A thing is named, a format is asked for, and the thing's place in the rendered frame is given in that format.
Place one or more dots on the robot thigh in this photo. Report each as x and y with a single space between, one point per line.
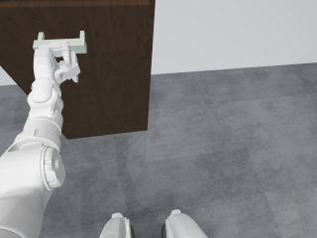
180 225
118 227

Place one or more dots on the left robot thigh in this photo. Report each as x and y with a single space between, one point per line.
118 227

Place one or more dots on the handle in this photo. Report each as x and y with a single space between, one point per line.
76 45

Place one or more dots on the cabinet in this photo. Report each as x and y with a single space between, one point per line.
112 95

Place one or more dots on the left robot hand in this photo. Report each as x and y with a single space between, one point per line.
46 66

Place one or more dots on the drawer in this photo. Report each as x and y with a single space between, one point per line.
109 25

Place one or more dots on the right robot thigh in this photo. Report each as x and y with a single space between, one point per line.
180 225

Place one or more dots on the robot left upper arm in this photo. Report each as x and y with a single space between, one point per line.
28 178

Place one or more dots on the robot left forearm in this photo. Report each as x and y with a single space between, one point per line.
44 124

